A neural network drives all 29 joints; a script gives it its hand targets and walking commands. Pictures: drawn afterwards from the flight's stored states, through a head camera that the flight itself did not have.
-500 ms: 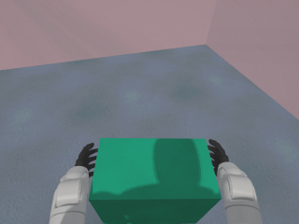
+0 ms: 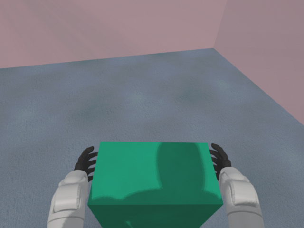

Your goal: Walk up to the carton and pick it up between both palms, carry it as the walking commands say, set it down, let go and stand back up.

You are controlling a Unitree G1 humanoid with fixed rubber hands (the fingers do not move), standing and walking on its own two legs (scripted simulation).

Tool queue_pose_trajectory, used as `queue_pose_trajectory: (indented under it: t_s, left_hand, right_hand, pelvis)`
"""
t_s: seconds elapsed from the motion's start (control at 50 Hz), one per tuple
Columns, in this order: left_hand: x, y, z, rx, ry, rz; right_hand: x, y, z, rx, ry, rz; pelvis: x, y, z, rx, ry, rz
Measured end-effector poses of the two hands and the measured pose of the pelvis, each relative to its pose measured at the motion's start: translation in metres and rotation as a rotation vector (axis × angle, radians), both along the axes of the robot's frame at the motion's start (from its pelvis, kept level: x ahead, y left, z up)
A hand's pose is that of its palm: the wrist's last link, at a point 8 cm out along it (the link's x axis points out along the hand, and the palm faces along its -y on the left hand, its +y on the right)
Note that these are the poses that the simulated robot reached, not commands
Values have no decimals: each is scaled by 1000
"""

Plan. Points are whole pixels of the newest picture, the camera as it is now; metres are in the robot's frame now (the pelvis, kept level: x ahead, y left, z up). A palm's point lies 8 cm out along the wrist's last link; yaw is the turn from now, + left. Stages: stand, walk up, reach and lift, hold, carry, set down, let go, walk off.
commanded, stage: hold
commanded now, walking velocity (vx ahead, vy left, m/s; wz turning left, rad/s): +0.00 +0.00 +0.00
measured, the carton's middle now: (152, 189) +0.26 -0.01 -0.04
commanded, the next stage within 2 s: carry in 0.48 s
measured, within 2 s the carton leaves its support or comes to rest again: neither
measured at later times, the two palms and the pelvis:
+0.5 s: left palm (82, 173) +0.27 +0.18 +0.02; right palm (224, 173) +0.27 -0.19 +0.03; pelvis +0.00 +0.01 +0.00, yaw -1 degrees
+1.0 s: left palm (107, 196) +0.20 +0.10 +0.04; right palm out of the picture +0.10 -0.25 +0.05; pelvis -0.06 -0.02 -0.04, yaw -16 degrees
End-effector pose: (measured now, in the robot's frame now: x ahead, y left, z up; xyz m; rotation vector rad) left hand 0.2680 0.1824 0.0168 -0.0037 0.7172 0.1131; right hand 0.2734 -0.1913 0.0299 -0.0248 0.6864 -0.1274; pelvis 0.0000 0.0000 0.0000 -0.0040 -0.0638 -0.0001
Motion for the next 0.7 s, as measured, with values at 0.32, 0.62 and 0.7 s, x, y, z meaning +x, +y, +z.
queue_pose_trajectory:
  t_s: [0.32,0.62,0.7]
  left_hand:
    - [4,3,-1,-14,0,-13]
    - [5,-6,8,-4,-69,-38]
    - [-2,-19,17,-16,-82,-36]
  right_hand:
    - [-3,3,2,-12,0,-16]
    - [-15,-6,3,34,-70,-70]
    - [-31,-18,6,41,-84,-97]
  pelvis:
    - [-2,10,0,1,2,-6]
    - [-16,4,-24,6,61,-91]
    - [-22,-4,-32,-29,79,-108]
